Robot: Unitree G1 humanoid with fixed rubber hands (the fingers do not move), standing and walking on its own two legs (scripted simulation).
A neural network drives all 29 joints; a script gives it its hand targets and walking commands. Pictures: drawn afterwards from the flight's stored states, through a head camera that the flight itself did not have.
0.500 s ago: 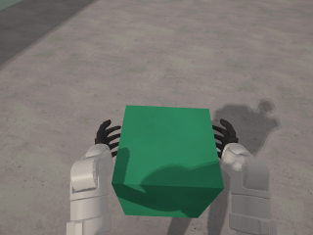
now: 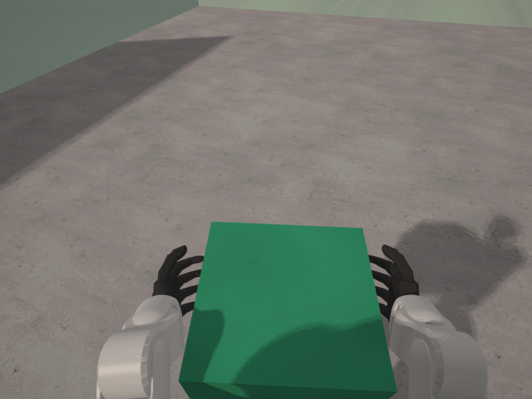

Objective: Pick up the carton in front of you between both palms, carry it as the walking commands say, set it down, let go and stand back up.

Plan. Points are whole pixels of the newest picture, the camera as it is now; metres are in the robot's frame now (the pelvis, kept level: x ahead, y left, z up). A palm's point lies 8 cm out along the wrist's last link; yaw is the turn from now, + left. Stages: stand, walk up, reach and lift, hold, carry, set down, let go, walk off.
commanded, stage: carry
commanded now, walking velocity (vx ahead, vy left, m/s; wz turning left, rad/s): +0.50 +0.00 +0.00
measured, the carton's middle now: (281, 332) +0.24 +0.00 +0.02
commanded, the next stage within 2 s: none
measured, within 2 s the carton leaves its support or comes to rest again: neither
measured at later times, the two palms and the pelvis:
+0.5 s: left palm (210, 150) +0.66 +0.17 +0.06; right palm (341, 153) +0.63 -0.13 +0.07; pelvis +0.31 +0.04 -0.02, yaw -3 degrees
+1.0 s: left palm (233, 94) +0.89 +0.13 +0.09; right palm (340, 93) +0.90 -0.17 +0.08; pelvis +0.66 -0.01 -0.01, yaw +0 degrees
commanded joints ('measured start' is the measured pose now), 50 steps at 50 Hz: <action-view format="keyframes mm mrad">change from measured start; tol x32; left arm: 1 -462 -736 -610 -115 -258 -19 -105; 24 -963 -782 -435 300 -169 -166 8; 50 -348 -754 -623 -161 -263 22 -115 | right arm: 1 -431 762 644 -79 242 -18 98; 26 -931 858 518 255 248 -195 43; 50 -350 739 664 -165 281 25 124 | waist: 1 -6 -90 -211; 18 -38 -158 -161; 21 -66 326 -442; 50 2 -65 -210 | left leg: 1 -190 80 -32 -79 106 -4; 14 -278 41 93 -563 388 10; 19 276 -65 176 -709 295 33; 22 725 345 -636 -855 213 215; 43 561 173 100 -786 1024 52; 47 -216 -76 68 41 -87 -41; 50 -257 87 -67 89 -4 17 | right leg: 1 289 -289 335 -254 56 -60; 18 399 -174 60 66 675 8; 21 -201 59 115 808 -269 101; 23 -334 10 223 948 -271 57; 39 -312 -33 19 112 121 102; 44 118 51 -90 -44 142 52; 47 623 -424 737 -189 78 -191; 50 404 -361 479 -208 130 -119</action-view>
